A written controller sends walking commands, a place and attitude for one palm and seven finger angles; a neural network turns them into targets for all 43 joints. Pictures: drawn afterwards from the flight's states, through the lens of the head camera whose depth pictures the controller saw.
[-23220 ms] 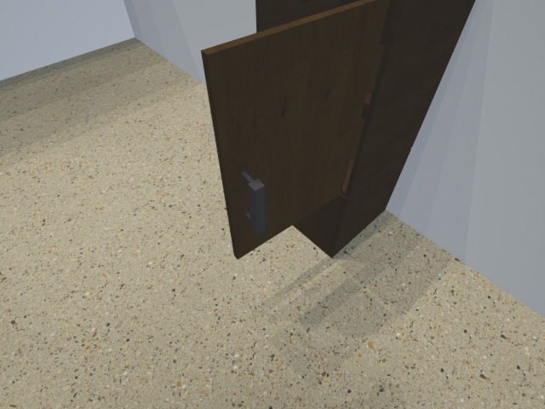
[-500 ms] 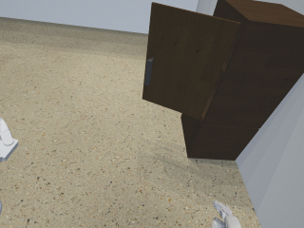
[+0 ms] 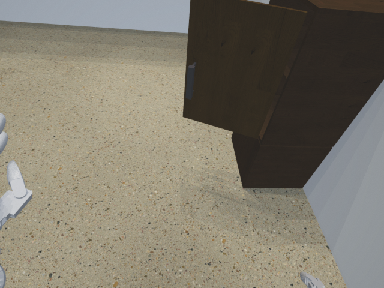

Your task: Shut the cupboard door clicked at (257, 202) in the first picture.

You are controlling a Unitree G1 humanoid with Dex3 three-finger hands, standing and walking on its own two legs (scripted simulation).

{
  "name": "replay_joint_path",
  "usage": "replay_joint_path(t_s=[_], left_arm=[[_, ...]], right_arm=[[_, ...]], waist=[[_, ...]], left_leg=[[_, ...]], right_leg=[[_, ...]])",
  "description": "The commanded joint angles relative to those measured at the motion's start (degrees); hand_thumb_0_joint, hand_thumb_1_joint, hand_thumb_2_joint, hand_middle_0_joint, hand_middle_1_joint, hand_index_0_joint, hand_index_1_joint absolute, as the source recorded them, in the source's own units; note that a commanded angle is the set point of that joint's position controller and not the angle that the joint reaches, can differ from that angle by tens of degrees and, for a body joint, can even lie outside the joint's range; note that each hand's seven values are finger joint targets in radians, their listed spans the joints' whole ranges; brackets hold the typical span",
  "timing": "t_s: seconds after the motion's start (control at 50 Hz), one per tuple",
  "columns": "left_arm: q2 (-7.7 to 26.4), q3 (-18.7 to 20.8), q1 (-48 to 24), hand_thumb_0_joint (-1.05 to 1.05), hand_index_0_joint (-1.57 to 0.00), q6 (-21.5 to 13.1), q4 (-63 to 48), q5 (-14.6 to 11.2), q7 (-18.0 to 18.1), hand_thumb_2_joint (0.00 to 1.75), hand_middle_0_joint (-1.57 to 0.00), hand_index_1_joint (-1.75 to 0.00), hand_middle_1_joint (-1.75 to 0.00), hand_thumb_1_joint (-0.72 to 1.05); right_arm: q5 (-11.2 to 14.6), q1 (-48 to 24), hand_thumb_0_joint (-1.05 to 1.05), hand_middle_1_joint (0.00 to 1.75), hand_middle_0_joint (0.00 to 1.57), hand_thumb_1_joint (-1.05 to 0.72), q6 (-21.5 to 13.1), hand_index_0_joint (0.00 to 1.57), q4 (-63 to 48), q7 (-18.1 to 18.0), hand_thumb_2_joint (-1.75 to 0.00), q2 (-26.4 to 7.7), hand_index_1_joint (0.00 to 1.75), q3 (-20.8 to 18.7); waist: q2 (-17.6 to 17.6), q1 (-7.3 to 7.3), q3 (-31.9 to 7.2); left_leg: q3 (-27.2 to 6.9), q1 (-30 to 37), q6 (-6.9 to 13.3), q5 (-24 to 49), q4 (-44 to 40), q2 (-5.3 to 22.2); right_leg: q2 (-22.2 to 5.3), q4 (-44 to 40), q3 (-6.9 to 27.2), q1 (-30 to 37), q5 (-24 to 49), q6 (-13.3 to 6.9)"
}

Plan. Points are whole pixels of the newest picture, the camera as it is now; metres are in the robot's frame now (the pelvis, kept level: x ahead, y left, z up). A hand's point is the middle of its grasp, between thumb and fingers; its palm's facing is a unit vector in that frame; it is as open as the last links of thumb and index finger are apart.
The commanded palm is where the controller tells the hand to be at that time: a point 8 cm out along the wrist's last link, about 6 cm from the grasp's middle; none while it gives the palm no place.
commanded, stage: stop stepping back and stand still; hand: left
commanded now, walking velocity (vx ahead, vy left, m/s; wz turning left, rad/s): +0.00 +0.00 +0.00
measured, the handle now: (191, 80) +0.99 +0.03 -0.08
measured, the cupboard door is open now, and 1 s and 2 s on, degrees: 68 68 68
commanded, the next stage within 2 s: let the arm hang, fingers relaxed in 0.56 s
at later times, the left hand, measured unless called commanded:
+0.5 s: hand (41, 179) +0.23 +0.25 +0.17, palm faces +0.41 -0.80 -0.43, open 7.4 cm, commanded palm +0.17 +0.29 +0.19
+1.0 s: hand out of the picture +0.04 +0.19 -0.16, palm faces +0.02 -0.98 -0.18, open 7.0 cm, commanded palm none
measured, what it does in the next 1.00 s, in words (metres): stands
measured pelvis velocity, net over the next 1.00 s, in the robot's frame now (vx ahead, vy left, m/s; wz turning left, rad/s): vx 0.00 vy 0.01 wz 0.03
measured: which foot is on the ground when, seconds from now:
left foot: down 0.00-1.00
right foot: down 0.00-1.00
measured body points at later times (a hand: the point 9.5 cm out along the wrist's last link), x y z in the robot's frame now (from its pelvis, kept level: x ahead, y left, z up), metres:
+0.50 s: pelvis +0.02 +0.00 +0.01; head +0.03 +0.00 +0.46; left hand +0.20 +0.29 +0.19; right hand +0.19 -0.24 -0.07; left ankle +0.07 +0.11 -0.72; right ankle -0.05 -0.11 -0.72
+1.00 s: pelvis +0.00 +0.01 +0.01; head +0.03 +0.02 +0.46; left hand +0.04 +0.24 -0.15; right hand +0.06 -0.24 -0.13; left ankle +0.07 +0.11 -0.72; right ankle -0.05 -0.11 -0.72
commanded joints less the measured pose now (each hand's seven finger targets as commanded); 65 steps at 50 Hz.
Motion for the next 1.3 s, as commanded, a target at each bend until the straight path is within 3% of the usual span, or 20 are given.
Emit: replay_joint_path(t_s=[0.0, 0.04, 0.08, 0.14, 0.2, 0.32, 0.46, 0.48, 0.62, 0.64, 0.66, 0.7, 0.74, 0.78, 0.82, 0.88, 0.98, 1.02, 1.1, 1.28], left_arm=[[15.98, 12.27, -3.69, 0.0, -0.2, -7.01, -16.91, 0.4, 0.7, 0.9, -0.2, -0.3, -0.3, 0.9], [14.38, 12.49, 1.29, 0.0, -0.2, -6.98, -14.83, 0.19, 0.53, 0.9, -0.2, -0.3, -0.3, 0.9], [12.7, 11.65, 6.03, 0.0, -0.2, -6.24, -12.86, -0.45, 0.08, 0.9, -0.2, -0.3, -0.3, 0.9], [11.72, 11.44, 9.7, 0.0, -0.2, -4.77, -9.69, -1.38, -0.12, 0.9, -0.2, -0.3, -0.3, 0.9], [11.41, 10.16, 8.47, 0.0, -0.2, -3.82, -7.97, -1.58, -0.17, 0.9, -0.2, -0.3, -0.3, 0.9], [12.46, 7.87, 0.01, 0.0, -0.2, -3.45, -9.56, -0.46, -0.04, 0.9, -0.2, -0.3, -0.3, 0.9], [14.24, 10.13, 1.72, 0.0, -0.2, -3.91, -9.99, -0.42, 0.28, 0.9, -0.2, -0.3, -0.3, 0.9], [12.97, 9.25, 2.37, 0.0, -0.2, -4.01, -9.61, -0.57, 0.12, 0.9, -0.2, -0.3, -0.3, 0.9], [12.35, 8.6, 3.08, 0.0, -0.2, -4.15, -8.42, -0.86, -0.24, 0.9, -0.2, -0.3, -0.3, 0.9], [2.08, -16.96, -2.93, 0.0, -0.2, 4.63, 32.46, 2.8, -8.42, 0.9, -0.2, -0.3, -0.3, 0.9], [0.63, -16.42, -4.11, 0.0, -0.2, 9.2, 34.17, 3.06, -9.65, 0.9, -0.2, -0.3, -0.3, 0.9], [0.53, -17.12, -6.75, 0.0, -0.2, 9.75, 39.81, 3.39, -10.5, 0.9, -0.2, -0.3, -0.3, 0.9], [1.91, -17.98, -10.01, 0.0, -0.2, 9.4, 46.66, 3.55, -10.62, 0.9, -0.2, -0.3, -0.3, 0.9], [1.76, -19.04, -11.7, 0.0, -0.2, 9.32, 54.05, 3.37, -10.2, 0.9, -0.2, -0.3, -0.3, 0.9], [0.67, -20.13, -12.86, 0.0, -0.2, 9.74, 61.57, 3.26, -9.75, 0.9, -0.2, -0.3, -0.3, 0.9], [-0.36, -20.84, -12.19, 0.0, -0.2, 10.02, 70.94, 3.26, -9.36, 0.9, -0.2, -0.3, -0.3, 0.9], [-3.61, -20.42, -8.79, 0.0, -0.2, 9.8, 82.45, 3.31, -9.24, 0.9, -0.2, -0.3, -0.3, 0.9], [-4.15, -20.67, -7.91, 0.0, -0.2, 9.77, 85.41, 3.26, -9.28, 0.9, -0.2, -0.3, -0.3, 0.9], [-5.46, -21.2, -6.24, 0.0, -0.2, 9.51, 90.05, 3.25, -9.09, 0.9, -0.2, -0.3, -0.3, 0.9], [-7.4, -21.27, -2.99, 0.0, -0.2, 9.57, 94.23, 3.45, -8.51, 0.9, -0.2, -0.3, -0.3, 0.9]], right_arm=[[-1.35, -8.27, 0.0, 0.3, 0.2, -0.9, -6.02, 0.2, -10.21, -0.05, -0.9, -5.0, 0.3, -0.68], [-0.96, -7.34, 0.0, 0.3, 0.2, -0.9, -6.25, 0.2, -10.48, 0.6, -0.9, -4.95, 0.3, -0.74], [-0.45, -6.95, 0.0, 0.3, 0.2, -0.9, -6.08, 0.2, -11.18, 1.07, -0.9, -4.74, 0.3, -0.57], [-0.02, -6.34, 0.0, 0.3, 0.2, -0.9, -4.89, 0.2, -11.27, 1.4, -0.9, -4.94, 0.3, -0.89], [0.09, -6.19, 0.0, 0.3, 0.2, -0.9, -4.02, 0.2, -10.7, 1.08, -0.9, -4.77, 0.3, -0.54], [0.47, -7.43, 0.0, 0.3, 0.2, -0.9, -3.44, 0.2, -10.76, 0.29, -0.9, -4.54, 0.3, -0.28], [0.63, -8.35, 0.0, 0.3, 0.2, -0.9, -2.2, 0.2, -11.82, 0.48, -0.9, -4.27, 0.3, -0.26], [0.66, -8.33, 0.0, 0.3, 0.2, -0.9, -1.94, 0.2, -12.01, 0.55, -0.9, -3.92, 0.3, -0.12], [0.84, -7.95, 0.0, 0.3, 0.2, -0.9, -1.51, 0.2, -13.13, 0.49, -0.9, -4.9, 0.3, -0.51], [1.35, -13.54, 0.0, 0.3, 0.2, -0.9, -5.03, 0.2, -4.53, 5.78, -0.9, -16.05, 0.3, -2.01], [0.56, -9.34, 0.0, 0.3, 0.2, -0.9, -2.86, 0.2, -2.96, 5.87, -0.9, -14.11, 0.3, -3.22], [-0.18, -7.95, 0.0, 0.3, 0.2, -0.9, -0.5, 0.2, -2.53, 5.68, -0.9, -13.23, 0.3, -1.64], [-0.73, -8.52, 0.0, 0.3, 0.2, -0.9, 0.72, 0.2, -1.49, 5.61, -0.9, -13.39, 0.3, -0.83], [-1.06, -7.87, 0.0, 0.3, 0.2, -0.9, 1.82, 0.2, 0.14, 5.62, -0.9, -12.06, 0.3, -0.29], [-1.53, -7.1, 0.0, 0.3, 0.2, -0.9, 3.01, 0.2, 2.98, 5.63, -0.9, -10.29, 0.3, 0.3], [-1.74, -6.26, 0.0, 0.3, 0.2, -0.9, 3.88, 0.2, 7.33, 5.47, -0.9, -8.83, 0.3, 0.76], [-1.57, -3.73, 0.0, 0.3, 0.2, -0.9, 4.35, 0.2, 14.18, 4.51, -0.9, -5.65, 0.3, 0.42], [-1.38, -2.35, 0.0, 0.3, 0.2, -0.9, 4.45, 0.2, 16.35, 4.24, -0.9, -5.04, 0.3, 0.23], [-1.02, 0.56, 0.0, 0.3, 0.2, -0.9, 4.46, 0.2, 19.82, 3.82, -0.9, -4.42, 0.3, -0.18], [-0.97, 3.26, 0.0, 0.3, 0.2, -0.9, 4.55, 0.2, 23.37, 3.64, -0.9, -2.82, 0.3, -0.58]], waist=[[18.41, 0.1, -2.07], [15.4, 0.56, -4.32], [13.13, -0.16, -6.14], [6.08, -0.38, -6.67], [2.94, -0.64, -7.69], [3.28, -0.31, -9.45], [5.52, 0.04, -6.65], [5.61, -0.07, -6.3], [7.16, 0.03, -6.13], [8.67, -0.84, -1.55], [7.56, -0.54, -5.91], [3.24, 1.0, -4.26], [-4.4, 1.11, -3.74], [-6.83, 0.69, -3.91], [-3.73, 0.22, -3.22], [4.87, 0.41, -3.84], [11.06, 0.58, -1.81], [11.28, 0.46, -0.48], [5.3, 0.1, 1.9], [2.06, 0.1, 5.14]], left_leg=[[-21.83, 3.86, 4.4, -12.01, -25.69, 13.94], [-14.77, 2.44, 2.78, -13.42, -23.74, 11.11], [-9.45, 2.27, 0.45, -10.54, -20.3, 7.18], [-7.19, 3.42, -0.32, -4.53, -15.61, 5.21], [-6.06, 7.69, -0.18, 6.86, -12.03, 5.23], [-4.04, 11.99, 0.35, 17.7, -8.35, 4.72], [-3.78, 8.93, -0.17, 14.36, -6.8, 3.4], [-3.66, 8.54, -0.26, 14.03, -6.69, 3.3], [-4.67, 9.54, 0.04, 15.97, -8.97, 4.27], [-5.26, 5.83, 0.33, 25.55, -2.31, 5.55], [-4.87, 8.4, 0.25, 22.95, -3.69, 6.31], [-8.0, 2.77, 2.14, 14.85, -6.46, 7.5], [-9.24, 2.16, 2.09, 13.62, -6.45, 6.16], [-8.57, 4.31, 1.42, 15.22, -5.98, 4.77], [-7.95, 6.84, 0.83, 14.84, -7.06, 3.85], [-8.84, 8.37, 0.87, 12.44, -11.2, 4.19], [-8.65, 9.52, 0.81, 3.18, -14.87, 3.99], [-8.65, 9.15, 0.64, 0.43, -16.22, 3.93], [-8.64, 10.64, 0.94, 0.4, -17.02, 4.4], [-8.25, 10.0, 1.17, -4.06, -19.46, 4.49]], right_leg=[[0.93, 3.33, 2.77, -6.48, 0.05, 0.11], [1.07, -5.75, 1.01, -0.89, 3.74, -0.2], [0.75, -11.57, 0.95, 2.13, 7.97, -0.57], [-0.84, -13.44, 3.87, 0.65, 11.91, -1.42], [-2.33, -12.94, 5.52, -1.94, 20.21, -0.97], [-3.41, -11.37, 6.07, -2.35, 31.02, -0.17], [-5.0, -13.57, 7.29, -3.46, 28.26, -0.91], [-5.22, -13.56, 7.46, -3.4, 28.35, -1.16], [-3.14, -13.11, 5.53, -4.13, 25.59, -0.17], [-6.79, -5.14, 1.18, -8.84, 30.98, -0.97], [-5.9, -7.29, 3.93, -9.27, 25.26, -0.79], [-4.05, -6.43, 2.37, -7.72, 15.06, -0.9], [-4.38, -8.31, 3.59, -6.47, 14.81, -1.84], [-6.1, -9.2, 5.1, -6.27, 17.77, -2.87], [-6.51, -10.29, 5.7, -7.03, 16.27, -2.89], [-5.03, -12.11, 5.71, -4.25, 11.51, -2.02], [-4.56, -16.34, 5.52, -3.63, 9.09, -2.71], [-4.26, -17.13, 5.35, -3.59, 8.78, -2.79], [-4.28, -18.56, 4.86, -5.21, 8.35, -2.69], [-3.94, -18.48, 4.34, -7.51, 4.83, -2.47]])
